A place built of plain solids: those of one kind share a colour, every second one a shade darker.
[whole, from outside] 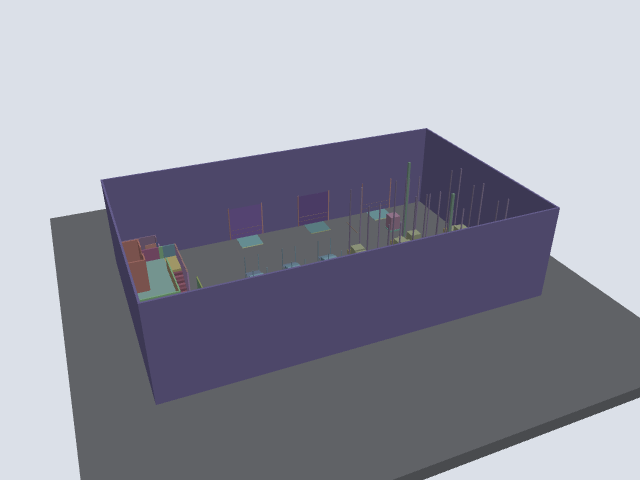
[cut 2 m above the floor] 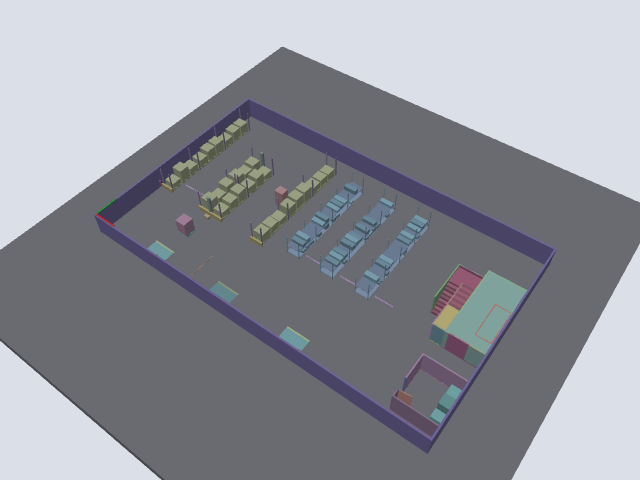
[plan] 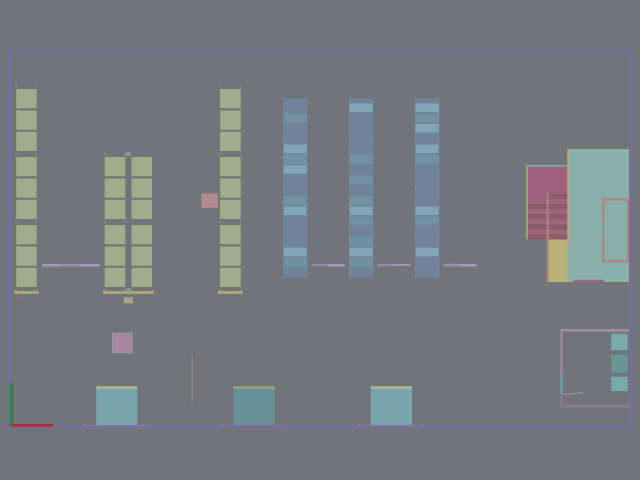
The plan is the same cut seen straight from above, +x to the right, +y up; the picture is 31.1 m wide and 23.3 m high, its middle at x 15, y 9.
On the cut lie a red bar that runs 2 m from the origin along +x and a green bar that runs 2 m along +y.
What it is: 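Racking aisles and the goods-in floor of a storage hall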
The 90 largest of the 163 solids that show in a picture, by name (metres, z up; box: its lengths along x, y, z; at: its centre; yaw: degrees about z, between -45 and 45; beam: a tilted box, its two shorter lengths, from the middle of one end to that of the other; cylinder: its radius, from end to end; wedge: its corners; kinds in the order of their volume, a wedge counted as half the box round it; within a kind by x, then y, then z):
{
 "wall_1": {"box": [0.15, 18.37, 7.85], "at": [-0.07, 9.04, 3.87]},
 "wall_2": {"box": [30.3, 0.15, 7.85], "at": [15.0, -0.07, 3.87]},
 "wall_3": {"box": [30.3, 0.15, 7.85], "at": [15.0, 18.15, 3.87]},
 "wall_4": {"box": [0.15, 18.37, 7.85], "at": [30.07, 9.04, 3.87]},
 "mezz_deck_1": {"box": [3.0, 6.44, 3.82], "at": [28.5, 10.19, 1.86]},
 "row_load_1": {"box": [0.95, 0.89, 0.55], "at": [0.75, 7.18, 0.42]},
 "row_load_2": {"box": [0.95, 0.89, 1.19], "at": [0.75, 8.22, 0.74]},
 "row_load_3": {"box": [0.95, 0.89, 0.68], "at": [0.75, 9.26, 0.48]},
 "row_load_4": {"box": [0.95, 0.89, 0.73], "at": [0.75, 10.48, 0.5]},
 "row_load_5": {"box": [0.95, 0.89, 1.05], "at": [0.75, 11.52, 0.67]},
 "row_load_6": {"box": [0.95, 0.89, 1.09], "at": [0.75, 12.56, 0.69]},
 "row_load_7": {"box": [0.95, 0.89, 0.68], "at": [0.75, 13.78, 0.48]},
 "row_load_8": {"box": [0.95, 0.89, 0.94], "at": [0.75, 14.82, 0.61]},
 "row_load_9": {"box": [0.95, 0.89, 0.95], "at": [0.75, 15.86, 0.61]},
 "row_load_10": {"box": [0.95, 0.89, 1.02], "at": [5.05, 7.18, 0.65]},
 "row_load_11": {"box": [0.95, 0.89, 0.62], "at": [5.05, 8.22, 0.45]},
 "row_load_12": {"box": [0.95, 0.89, 1.11], "at": [5.05, 9.26, 0.69]},
 "row_load_13": {"box": [0.95, 0.89, 1.12], "at": [5.05, 10.48, 0.7]},
 "row_load_14": {"box": [0.95, 0.89, 0.78], "at": [5.05, 11.52, 0.53]},
 "row_load_15": {"box": [0.95, 0.89, 0.99], "at": [5.05, 12.56, 0.64]},
 "row_load_16": {"box": [0.95, 0.89, 0.59], "at": [6.35, 7.18, 0.44]},
 "row_load_17": {"box": [0.95, 0.89, 0.86], "at": [6.35, 8.22, 0.57]},
 "row_load_18": {"box": [0.95, 0.89, 1.11], "at": [6.35, 9.26, 0.69]},
 "row_load_19": {"box": [0.95, 0.89, 0.76], "at": [6.35, 10.48, 0.52]},
 "row_load_20": {"box": [0.95, 0.89, 1.04], "at": [6.35, 11.52, 0.66]},
 "row_load_21": {"box": [0.95, 0.89, 0.6], "at": [6.35, 12.56, 0.44]},
 "row_load_22": {"box": [0.95, 0.89, 0.83], "at": [10.65, 7.18, 0.55]},
 "row_load_23": {"box": [0.95, 0.89, 0.79], "at": [10.65, 8.22, 0.53]},
 "row_load_24": {"box": [0.95, 0.89, 0.63], "at": [10.65, 9.26, 0.46]},
 "row_load_25": {"box": [0.95, 0.89, 0.99], "at": [10.65, 10.48, 0.63]},
 "row_load_26": {"box": [0.95, 0.89, 1.14], "at": [10.65, 11.52, 0.71]},
 "row_load_27": {"box": [0.95, 0.89, 1.18], "at": [10.65, 12.56, 0.73]},
 "row_load_28": {"box": [0.95, 0.89, 0.7], "at": [10.65, 13.78, 0.49]},
 "row_load_29": {"box": [0.95, 0.89, 0.74], "at": [10.65, 14.82, 0.51]},
 "row_load_30": {"box": [0.95, 0.89, 0.67], "at": [10.65, 15.86, 0.47]},
 "mezz_steps_1": {"box": [0.9, 0.25, 1.04], "at": [25.55, 10.13, 0.47]},
 "mezz_steps_2": {"box": [0.9, 0.25, 1.24], "at": [25.55, 10.38, 0.57]},
 "mezz_steps_3": {"box": [0.9, 0.25, 1.44], "at": [25.55, 10.63, 0.67]},
 "mezz_steps_4": {"box": [0.9, 0.25, 1.64], "at": [25.55, 10.87, 0.77]},
 "mezz_steps_5": {"box": [0.9, 0.25, 3.62], "at": [26.55, 9.14, 1.76]},
 "mezz_steps_6": {"box": [0.9, 0.25, 3.42], "at": [26.55, 9.39, 1.66]},
 "mezz_steps_7": {"box": [0.9, 0.25, 3.22], "at": [26.55, 9.63, 1.56]},
 "mezz_steps_8": {"box": [0.9, 0.25, 3.02], "at": [26.55, 9.88, 1.46]},
 "mezz_steps_9": {"box": [0.9, 0.25, 2.82], "at": [26.55, 10.13, 1.36]},
 "mezz_steps_10": {"box": [0.9, 0.25, 2.63], "at": [26.55, 10.37, 1.26]},
 "mezz_steps_11": {"box": [0.9, 0.25, 2.43], "at": [26.55, 10.62, 1.16]},
 "mezz_steps_12": {"box": [0.9, 0.25, 2.23], "at": [26.55, 10.87, 1.07]},
 "mezz_steps_13": {"box": [0.9, 0.25, 2.03], "at": [26.55, 11.12, 0.97]},
 "mezz_landing_1": {"box": [0.9, 1.95, 3.82], "at": [26.55, 8.04, 1.86]},
 "mezz_half_1": {"box": [2.0, 0.1, 2.79], "at": [26.0, 12.59, 1.35]},
 "mezz_half_2": {"box": [1.9, 1.55, 1.83], "at": [26.05, 11.77, 0.87]},
 "mezz_par_whole_1": {"box": [0.1, 4.54, 4.82], "at": [27.05, 11.04, 2.36]},
 "mezz_par_whole_2": {"box": [3.0, 0.1, 4.82], "at": [28.5, 13.36, 2.36]},
 "mezz_par_whole_3": {"box": [1.2, 0.1, 4.82], "at": [29.4, 7.02, 2.36]},
 "office_1": {"box": [0.1, 1.2, 6.32], "at": [28.75, 8.57, 3.11]},
 "office_2": {"box": [1.2, 0.1, 6.32], "at": [29.35, 7.97, 3.11]},
 "office_3": {"box": [1.2, 0.1, 6.32], "at": [29.35, 10.97, 3.11]},
 "office_4": {"box": [0.1, 3.0, 6.32], "at": [29.95, 9.47, 3.11]},
 "room_wall_1": {"box": [0.1, 2.17, 2.55], "at": [26.73, 3.59, 1.23]},
 "room_wall_2": {"box": [3.22, 0.1, 2.55], "at": [28.39, 0.94, 1.23]},
 "room_wall_3": {"box": [3.22, 0.1, 2.55], "at": [28.39, 4.62, 1.23]},
 "mezz_par_1": {"box": [0.1, 4.54, 4.78], "at": [27.05, 11.04, 2.34]},
 "room_stock_1": {"box": [0.8, 0.7, 0.96], "at": [29.54, 2.02, 0.43]},
 "room_stock_2": {"box": [0.8, 0.88, 1.36], "at": [29.54, 2.99, 0.63]},
 "room_stock_3": {"box": [0.8, 0.81, 0.92], "at": [29.54, 4.05, 0.41]},
 "mezz_spine_whole_1": {"box": [0.1, 4.27, 4.82], "at": [26.05, 9.11, 2.36]},
 "mezz_spine_1": {"box": [0.1, 4.27, 4.78], "at": [26.05, 9.11, 2.34]},
 "shelf_deck_1": {"box": [1.2, 8.7, 0.03], "at": [13.8, 11.52, 0.17]},
 "shelf_deck_2": {"box": [1.2, 8.7, 0.03], "at": [13.8, 11.52, 0.86]},
 "shelf_deck_3": {"box": [1.2, 8.7, 0.03], "at": [17.0, 11.52, 0.17]},
 "shelf_deck_4": {"box": [1.2, 8.7, 0.03], "at": [17.0, 11.52, 0.86]},
 "shelf_deck_5": {"box": [1.2, 8.7, 0.03], "at": [20.2, 11.52, 0.17]},
 "shelf_deck_6": {"box": [1.2, 8.7, 0.03], "at": [20.2, 11.52, 0.86]},
 "lane_load_1": {"box": [0.95, 0.95, 1.34], "at": [5.4, 4.0, 0.81]},
 "mezz_cheek_whole_1": {"box": [0.1, 3.52, 2.83], "at": [25.05, 10.78, 1.37]},
 "mezz_cheek_1": {"box": [0.1, 3.52, 2.79], "at": [25.05, 10.78, 1.35]},
 "left_cage_1": {"box": [0.8, 0.7, 1.75], "at": [9.65, 10.91, 0.82]},
 "shutter_1": {"box": [3.0, 0.05, 3.15], "at": [11.8, -0.03, 1.52]},
 "shutter_2": {"box": [3.0, 0.05, 3.15], "at": [18.47, -0.03, 1.52]},
 "mezz_gate_1": {"box": [1.5, 0.1, 4.82], "at": [28.05, 7.02, 2.36]},
 "leveller_1": {"box": [2.0, 1.78, 0.07], "at": [5.13, 0.89, -0.02]},
 "leveller_2": {"box": [2.0, 1.78, 0.07], "at": [11.8, 0.89, -0.02]},
 "leveller_3": {"box": [2.0, 1.78, 0.07], "at": [18.47, 0.89, -0.02]},
 "shelf_1": {"box": [1.12, 0.42, 0.46], "at": [13.8, 8.42, 1.11]},
 "shelf_2": {"box": [1.12, 0.42, 0.47], "at": [13.8, 10.92, 1.12]},
 "shelf_3": {"box": [1.12, 0.42, 0.45], "at": [17.0, 10.42, 1.1]},
 "column_row_1": {"box": [0.2, 0.2, 7.85], "at": [5.7, 6.57, 3.87]},
 "column_row_2": {"box": [0.2, 0.2, 7.85], "at": [5.7, 13.17, 3.87]},
 "mezz_half_whole_1": {"box": [2.0, 0.1, 2.83], "at": [26.0, 12.59, 1.37]},
 "mezz_landing_whole_1": {"box": [0.9, 0.1, 4.82], "at": [26.55, 7.02, 2.36]}
}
